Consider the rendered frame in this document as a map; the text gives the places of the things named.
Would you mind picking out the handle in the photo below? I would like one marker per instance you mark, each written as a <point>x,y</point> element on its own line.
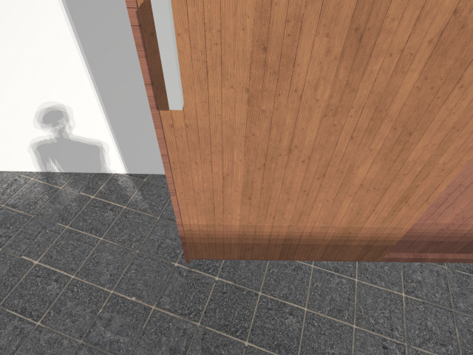
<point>164,25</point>

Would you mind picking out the wardrobe door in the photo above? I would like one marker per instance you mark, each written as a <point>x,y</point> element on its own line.
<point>313,129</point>
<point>446,227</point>

